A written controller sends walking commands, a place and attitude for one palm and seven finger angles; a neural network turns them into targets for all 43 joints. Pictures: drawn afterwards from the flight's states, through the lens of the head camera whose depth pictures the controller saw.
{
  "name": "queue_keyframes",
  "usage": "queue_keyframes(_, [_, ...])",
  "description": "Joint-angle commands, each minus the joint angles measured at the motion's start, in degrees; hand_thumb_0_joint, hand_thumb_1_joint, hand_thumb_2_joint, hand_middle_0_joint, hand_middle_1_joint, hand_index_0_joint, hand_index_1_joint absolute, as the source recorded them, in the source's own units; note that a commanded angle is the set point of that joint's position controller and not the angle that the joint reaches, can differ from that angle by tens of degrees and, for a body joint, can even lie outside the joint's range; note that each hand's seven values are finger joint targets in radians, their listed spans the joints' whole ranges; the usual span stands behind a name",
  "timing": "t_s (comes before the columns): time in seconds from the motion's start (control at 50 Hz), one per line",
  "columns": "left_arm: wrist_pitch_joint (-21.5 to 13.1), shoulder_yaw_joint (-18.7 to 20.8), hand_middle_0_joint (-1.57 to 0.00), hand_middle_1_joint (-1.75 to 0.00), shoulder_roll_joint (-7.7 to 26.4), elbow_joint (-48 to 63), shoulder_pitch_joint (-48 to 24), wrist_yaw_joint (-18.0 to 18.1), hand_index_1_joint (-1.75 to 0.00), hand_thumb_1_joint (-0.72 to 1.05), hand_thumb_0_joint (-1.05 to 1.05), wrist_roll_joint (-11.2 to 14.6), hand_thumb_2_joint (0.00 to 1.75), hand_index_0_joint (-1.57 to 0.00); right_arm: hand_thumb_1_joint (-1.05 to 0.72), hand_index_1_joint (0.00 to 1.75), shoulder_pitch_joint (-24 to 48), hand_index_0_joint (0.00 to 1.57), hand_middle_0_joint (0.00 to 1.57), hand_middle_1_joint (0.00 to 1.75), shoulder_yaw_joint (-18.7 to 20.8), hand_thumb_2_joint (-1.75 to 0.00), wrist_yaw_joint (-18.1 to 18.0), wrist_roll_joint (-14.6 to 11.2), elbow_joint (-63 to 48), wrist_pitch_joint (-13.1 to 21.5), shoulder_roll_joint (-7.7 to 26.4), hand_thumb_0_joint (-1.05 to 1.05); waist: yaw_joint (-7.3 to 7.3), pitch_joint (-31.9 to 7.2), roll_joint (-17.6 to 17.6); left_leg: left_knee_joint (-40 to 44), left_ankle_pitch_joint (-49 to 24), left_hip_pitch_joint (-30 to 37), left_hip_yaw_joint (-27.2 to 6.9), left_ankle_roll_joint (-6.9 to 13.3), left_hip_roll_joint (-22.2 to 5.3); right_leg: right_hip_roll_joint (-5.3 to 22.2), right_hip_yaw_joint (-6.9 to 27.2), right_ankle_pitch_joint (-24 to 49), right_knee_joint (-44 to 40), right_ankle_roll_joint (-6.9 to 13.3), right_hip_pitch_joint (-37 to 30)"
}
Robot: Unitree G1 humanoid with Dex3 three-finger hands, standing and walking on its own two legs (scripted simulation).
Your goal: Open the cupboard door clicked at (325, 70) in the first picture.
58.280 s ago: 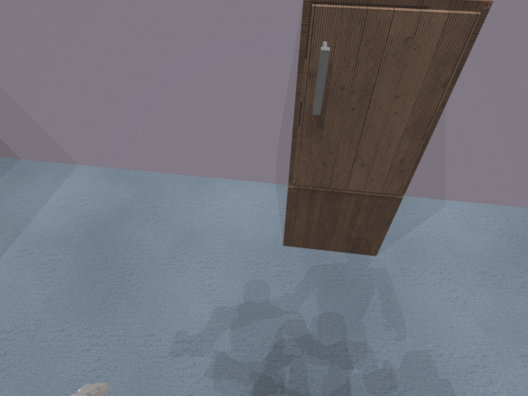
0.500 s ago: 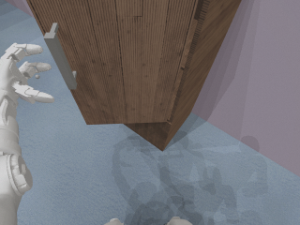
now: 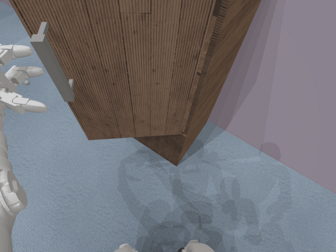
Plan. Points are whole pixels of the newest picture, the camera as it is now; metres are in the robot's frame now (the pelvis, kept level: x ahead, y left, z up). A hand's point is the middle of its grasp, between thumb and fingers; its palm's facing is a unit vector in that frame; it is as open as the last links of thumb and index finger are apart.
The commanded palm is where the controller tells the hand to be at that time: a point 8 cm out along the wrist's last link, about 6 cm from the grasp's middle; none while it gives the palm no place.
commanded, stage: move the hooked fingers beside the handle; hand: left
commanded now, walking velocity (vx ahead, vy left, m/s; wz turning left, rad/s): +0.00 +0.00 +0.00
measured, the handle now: (58, 66) +0.52 +0.23 +0.11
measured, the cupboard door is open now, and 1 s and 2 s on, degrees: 40 40 41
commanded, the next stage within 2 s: slide the fingers in behind the handle in 0.46 s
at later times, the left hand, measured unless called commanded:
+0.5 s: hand (19, 87) +0.45 +0.29 +0.12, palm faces +0.05 -1.00 -0.02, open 14.0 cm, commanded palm +0.43 +0.33 +0.11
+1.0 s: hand (40, 81) +0.47 +0.25 +0.11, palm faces +0.03 -1.00 +0.00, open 14.0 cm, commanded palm +0.45 +0.30 +0.11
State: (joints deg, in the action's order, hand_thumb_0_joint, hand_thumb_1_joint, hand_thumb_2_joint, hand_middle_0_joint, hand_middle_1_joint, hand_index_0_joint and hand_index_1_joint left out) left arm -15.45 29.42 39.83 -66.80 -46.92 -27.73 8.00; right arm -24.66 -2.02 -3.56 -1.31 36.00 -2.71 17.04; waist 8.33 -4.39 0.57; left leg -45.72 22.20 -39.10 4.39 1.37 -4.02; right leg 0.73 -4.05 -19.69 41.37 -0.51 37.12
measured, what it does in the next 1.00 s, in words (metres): stands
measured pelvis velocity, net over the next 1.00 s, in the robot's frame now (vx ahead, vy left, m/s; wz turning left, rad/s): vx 0.00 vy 0.00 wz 0.00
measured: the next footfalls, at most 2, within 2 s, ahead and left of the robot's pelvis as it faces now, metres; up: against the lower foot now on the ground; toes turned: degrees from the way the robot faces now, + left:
none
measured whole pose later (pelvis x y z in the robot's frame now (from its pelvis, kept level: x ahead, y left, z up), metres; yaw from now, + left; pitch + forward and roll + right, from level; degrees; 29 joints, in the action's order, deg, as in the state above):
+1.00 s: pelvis +0.00 +0.00 +0.00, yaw +0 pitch +16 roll -3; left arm -15.8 26.7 36.2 -65.2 -47.6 -23.3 8.1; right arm -24.5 -2.3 -2.9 -1.2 35.7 -2.2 16.4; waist 8.7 -4.5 0.8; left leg -47.1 22.7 -40.0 4.3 1.7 -3.9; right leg 0.8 -3.8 -19.9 42.4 -0.8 37.9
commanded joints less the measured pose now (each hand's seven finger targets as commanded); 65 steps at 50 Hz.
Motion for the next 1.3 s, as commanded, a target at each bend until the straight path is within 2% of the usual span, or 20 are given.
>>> queue_keyframes(0.0, [-5.0, 2.5, -0.3, -1.2, 17.9, 16.7, -21.0, 0.6, -1.2, -0.5, 0.0, 2.6, 0.3, -0.3, -0.9, 0.3, -6.4, 0.2, 0.2, 0.3, 4.3, -0.9, -0.7, -0.1, -4.2, 1.0, 10.1, 0.0, -1.59, -24.7, 8.1, 3.4, -29.8, 22.1, -5.5, 0.7, 1.6, -3.0, 1.3, 21.2, -2.7, 1.4, -6.7])
queue_keyframes(0.06, [-4.5, 1.0, -0.3, -1.2, 16.0, 14.9, -23.6, 0.5, -1.2, -0.5, 0.0, 2.9, 0.3, -0.3, -0.9, 0.3, -5.7, 0.2, 0.2, 0.3, 4.2, -0.9, -0.7, -0.3, -3.7, 0.9, 10.1, 0.0, -0.53, -21.3, 7.8, 4.0, -26.1, 20.4, -5.6, 0.6, 1.7, -3.0, 1.1, 19.0, -3.3, 1.2, -5.5])
queue_keyframes(0.14, [-3.9, 1.2, -0.3, -1.2, 16.3, 14.7, -20.8, 0.6, -1.2, -0.5, 0.0, 2.3, 0.3, -0.3, -0.9, 0.3, -5.5, 0.2, 0.2, 0.3, 4.2, -0.9, -0.7, -0.3, -4.0, 1.0, 10.0, 0.0, -1.63, -22.8, 9.0, 3.9, -27.9, 21.7, -5.7, 0.5, 1.9, -2.8, 1.2, 19.9, -3.0, 1.3, -6.1])
queue_keyframes(0.18, [-3.7, -0.9, -0.3, -1.2, 13.5, 14.9, -20.5, 0.7, -1.2, -0.5, 0.0, 2.3, 0.3, -0.3, -0.9, 0.3, -5.0, 0.2, 0.2, 0.3, 4.1, -0.9, -0.6, -0.3, -4.2, 1.1, 9.7, 0.0, -1.13, -21.7, 7.9, 3.9, -27.3, 21.4, -5.6, 0.6, 1.8, -2.7, 1.1, 19.5, -3.2, 1.3, -5.5])
queue_keyframes(0.22, [-3.7, -0.9, -0.3, -1.2, 13.5, 14.6, -21.4, 0.7, -1.2, -0.5, 0.0, 2.8, 0.3, -0.3, -0.9, 0.3, -4.9, 0.2, 0.2, 0.3, 4.0, -0.9, -0.6, -0.4, -4.1, 1.1, 9.9, 0.0, -0.7, -21.1, 7.4, 3.8, -26.9, 20.9, -5.4, 0.7, 1.8, -2.8, 1.3, 19.9, -3.2, 1.2, -5.7])
queue_keyframes(0.3, [-4.2, 3.3, -0.3, -1.2, 18.6, 14.0, -21.9, 0.9, -1.2, -0.5, 0.0, 3.1, 0.3, -0.3, -0.9, 0.3, -4.7, 0.2, 0.2, 0.3, 3.9, -0.9, -1.1, -0.4, -4.5, 1.1, 10.3, 0.0, -1.4, -21.9, 4.2, 3.8, -24.6, 17.6, -5.0, 1.0, 2.3, -2.6, 1.6, 20.9, -2.8, 1.3, -9.2])
queue_keyframes(0.36, [-4.8, 2.1, -0.3, -1.2, 18.4, 14.3, -23.1, 0.7, -1.2, -0.5, 0.0, 1.7, 0.3, -0.3, -0.9, 0.3, -4.2, 0.2, 0.2, 0.3, 3.7, -0.9, -1.1, -0.4, -4.5, 1.3, 10.0, 0.0, -1.27, -21.8, 7.5, 3.7, -23.8, 18.3, -5.3, 0.8, 2.4, -2.5, 1.8, 19.5, -2.7, 1.2, -7.6])
queue_keyframes(0.38, [-4.9, 0.2, -0.3, -1.2, 16.4, 14.5, -23.1, 0.5, -1.2, -0.5, 0.0, 1.6, 0.3, -0.3, -0.9, 0.3, -4.0, 0.2, 0.2, 0.3, 3.6, -0.9, -1.0, -0.5, -4.5, 1.4, 9.8, 0.0, -0.68, -21.4, 9.0, 3.6, -23.7, 19.2, -5.2, 0.7, 2.4, -2.5, 1.8, 18.8, -2.9, 1.3, -6.2])
queue_keyframes(0.58, [-3.5, -1.2, -0.3, -1.2, 15.4, 9.8, -26.7, -0.4, -1.2, -0.5, 0.0, 2.7, 0.3, -0.3, -0.9, 0.3, -4.8, 0.2, 0.2, 0.3, 3.4, -0.9, -1.5, -0.5, -3.3, 2.0, 10.6, 0.0, 0.7, -19.7, 5.5, 3.9, -17.3, 16.1, -6.1, 0.9, 2.3, -2.4, 1.5, 13.3, -3.5, 1.1, -3.9])
queue_keyframes(0.64, [-4.1, 0.2, -0.3, -1.2, 17.7, 11.9, -27.1, 0.3, -1.2, -0.5, 0.0, 2.0, 0.3, -0.3, -0.9, 0.3, -5.5, 0.2, 0.2, 0.3, 3.5, -0.9, -1.5, -0.3, -3.3, 1.9, 10.7, 0.0, 0.09, -22.5, 7.3, 3.6, -19.5, 17.7, -6.2, 0.7, 2.2, -2.5, 1.6, 14.4, -2.9, 1.3, -4.3])
queue_keyframes(0.68, [-4.7, -1.3, -0.3, -1.2, 15.3, 14.0, -27.4, 1.0, -1.2, -0.5, 0.0, 1.9, 0.3, -0.3, -0.9, 0.3, -5.4, 0.2, 0.2, 0.3, 3.6, -0.9, -1.3, -0.2, -3.4, 2.0, 10.2, 0.0, 0.08, -23.9, 9.9, 3.3, -21.2, 19.9, -6.3, 0.3, 2.0, -2.5, 1.5, 14.7, -2.7, 1.4, -3.4])
queue_keyframes(0.76, [-4.3, 0.4, -0.3, -1.2, 15.8, 11.0, -25.5, 2.1, -1.2, -0.5, 0.0, 2.6, 0.3, -0.3, -0.9, 0.3, -5.8, 0.2, 0.2, 0.3, 3.6, -0.9, -1.0, -0.2, -3.3, 1.6, 10.4, 0.0, -0.1, -21.9, 5.8, 3.6, -20.1, 17.2, -6.3, 0.5, 1.9, -2.8, 1.2, 14.6, -2.8, 1.2, -4.4])
queue_keyframes(0.84, [-4.0, 0.6, -0.3, -1.2, 16.8, 13.3, -25.3, 3.5, -1.2, -0.5, 0.0, 0.8, 0.3, -0.3, -0.9, 0.3, -6.0, 0.2, 0.2, 0.3, 3.7, -0.9, -0.8, -0.1, -4.0, 1.6, 10.1, 0.0, -0.99, -23.6, 9.2, 3.8, -21.8, 18.5, -6.2, 0.3, 1.9, -2.7, 1.3, 15.3, -2.3, 1.4, -4.7])
queue_keyframes(0.96, [-4.5, -1.4, -0.3, -1.2, 12.3, 15.0, -25.7, 4.9, -1.2, -0.5, 0.0, 1.9, 0.3, -0.3, -0.9, 0.3, -6.0, 0.2, 0.2, 0.3, 4.0, -0.9, -0.3, -0.1, -3.8, 1.6, 9.9, 0.0, 0.02, -22.1, 7.4, 3.9, -21.9, 19.2, -6.2, 0.3, 1.5, -3.1, 1.0, 15.2, -2.8, 1.2, -3.9])
queue_keyframes(1.02, [-4.1, 0.1, -0.3, -1.2, 13.0, 14.3, -23.6, 5.1, -1.2, -0.5, 0.0, 2.1, 0.3, -0.3, -0.9, 0.3, -6.5, 0.2, 0.2, 0.3, 4.0, -0.9, -0.2, 0.0, -3.7, 1.5, 10.0, 0.0, -0.84, -23.8, 7.0, 3.7, -24.5, 19.6, -5.9, 0.3, 1.5, -3.1, 1.1, 17.7, -2.3, 1.3, -5.6])
queue_keyframes(1.08, [-3.7, -2.3, -0.3, -1.2, 9.5, 15.7, -22.5, 5.6, -1.2, -0.5, 0.0, 1.8, 0.3, -0.3, -0.9, 0.3, -6.0, 0.2, 0.2, 0.3, 4.2, -0.9, 0.2, 0.0, -3.9, 1.6, 9.3, 0.0, -0.68, -22.9, 6.9, 3.5, -25.7, 19.8, -5.5, 0.3, 1.6, -3.0, 1.1, 18.8, -2.4, 1.1, -5.5])
queue_keyframes(1.12, [-4.0, -2.1, -0.3, -1.2, 9.9, 17.3, -22.4, 5.9, -1.2, -0.5, 0.0, 1.6, 0.3, -0.3, -0.9, 0.3, -5.9, 0.2, 0.2, 0.3, 4.2, -0.9, 0.3, 0.0, -4.0, 1.5, 9.2, 0.0, -1.12, -23.5, 8.4, 3.5, -27.4, 21.1, -5.6, 0.2, 1.5, -3.1, 1.1, 19.4, -2.3, 1.3, -5.7])
queue_keyframes(1.2, [-4.0, -1.4, -0.3, -1.2, 8.9, 19.2, -19.6, 6.9, -1.2, -0.5, 0.0, 2.9, 0.3, -0.3, -0.9, 0.3, -5.3, 0.2, 0.2, 0.3, 4.4, -0.9, 0.5, -0.2, -4.5, 1.4, 9.0, 0.0, -1.76, -23.8, 6.0, 3.4, -28.9, 20.6, -5.3, 0.4, 1.6, -3.1, 1.1, 21.8, -2.3, 1.4, -8.3])
queue_keyframes(1.22, [-4.1, -3.0, -0.3, -1.2, 7.0, 19.9, -21.1, 6.9, -1.2, -0.5, 0.0, 2.8, 0.3, -0.3, -0.9, 0.3, -4.8, 0.2, 0.2, 0.3, 4.2, -0.9, 0.5, -0.3, -4.5, 1.4, 8.8, 0.0, -1.12, -23.2, 6.5, 3.7, -28.8, 21.0, -5.2, 0.3, 1.6, -3.1, 1.2, 22.0, -2.5, 1.2, -7.8])
queue_keyframes(1.28, [-3.8, -2.3, -0.3, -1.2, 7.1, 20.7, -19.8, 7.8, -1.2, -0.5, 0.0, 2.7, 0.3, -0.3, -0.9, 0.3, -4.1, 0.2, 0.2, 0.3, 4.4, -0.9, 0.6, -0.3, -4.6, 1.5, 8.7, 0.0, -1.63, -22.8, 6.5, 3.8, -27.2, 20.1, -4.8, 0.4, 1.9, -2.9, 1.4, 22.1, -2.7, 1.2, -8.9])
